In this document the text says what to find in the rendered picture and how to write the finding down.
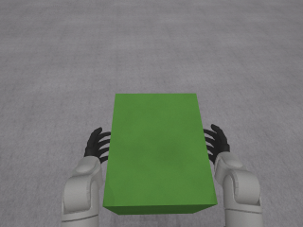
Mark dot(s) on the carton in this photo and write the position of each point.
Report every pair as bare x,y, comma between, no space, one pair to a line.
158,162

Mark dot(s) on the left robot forearm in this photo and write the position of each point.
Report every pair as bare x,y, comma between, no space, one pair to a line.
80,194

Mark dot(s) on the right robot hand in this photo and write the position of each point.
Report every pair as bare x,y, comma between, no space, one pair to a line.
219,142

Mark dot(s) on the right robot forearm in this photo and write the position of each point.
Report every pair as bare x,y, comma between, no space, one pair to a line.
241,192

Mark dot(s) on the left robot hand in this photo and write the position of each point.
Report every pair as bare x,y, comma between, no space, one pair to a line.
93,145

